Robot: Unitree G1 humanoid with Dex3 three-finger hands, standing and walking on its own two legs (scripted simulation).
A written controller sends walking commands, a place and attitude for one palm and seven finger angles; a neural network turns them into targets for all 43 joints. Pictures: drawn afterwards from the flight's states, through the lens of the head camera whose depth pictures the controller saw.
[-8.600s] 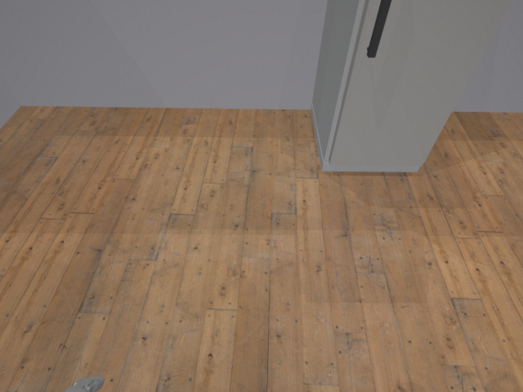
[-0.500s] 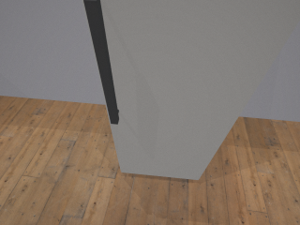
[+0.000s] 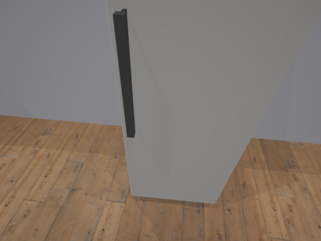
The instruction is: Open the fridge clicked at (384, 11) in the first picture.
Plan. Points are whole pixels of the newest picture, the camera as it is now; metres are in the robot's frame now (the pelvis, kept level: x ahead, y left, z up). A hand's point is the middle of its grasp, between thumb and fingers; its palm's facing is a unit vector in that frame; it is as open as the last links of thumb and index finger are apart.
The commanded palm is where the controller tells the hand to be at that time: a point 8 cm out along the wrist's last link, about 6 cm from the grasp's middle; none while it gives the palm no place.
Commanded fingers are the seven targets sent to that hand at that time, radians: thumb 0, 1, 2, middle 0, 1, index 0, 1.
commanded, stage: come to a stop and stand still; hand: left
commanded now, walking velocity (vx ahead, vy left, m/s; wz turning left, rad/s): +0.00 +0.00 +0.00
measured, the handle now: (128, 85) +0.51 +0.14 +0.14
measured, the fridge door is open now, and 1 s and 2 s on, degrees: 0 0 0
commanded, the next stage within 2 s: look again from close up in 0.46 s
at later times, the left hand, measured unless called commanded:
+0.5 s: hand out of the picture -0.04 +0.23 -0.16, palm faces -0.01 -0.96 -0.28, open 7.4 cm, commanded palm none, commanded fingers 0.00 0.90 0.90 -0.20 -0.30 -0.20 -0.30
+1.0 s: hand out of the picture +0.02 +0.20 -0.16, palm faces -0.02 -0.97 -0.25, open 7.4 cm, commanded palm none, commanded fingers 0.00 0.90 0.90 -0.20 -0.30 -0.20 -0.30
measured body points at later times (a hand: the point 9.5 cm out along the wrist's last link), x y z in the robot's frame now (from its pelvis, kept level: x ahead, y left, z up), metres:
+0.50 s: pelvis -0.03 +0.01 +0.01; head -0.04 +0.01 +0.46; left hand -0.03 +0.28 -0.14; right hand -0.02 -0.25 -0.14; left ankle -0.02 +0.10 -0.73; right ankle +0.01 -0.14 -0.73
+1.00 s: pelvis -0.02 +0.00 +0.01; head -0.02 +0.00 +0.46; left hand +0.02 +0.25 -0.14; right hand +0.02 -0.25 -0.14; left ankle -0.02 +0.10 -0.73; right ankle +0.01 -0.14 -0.73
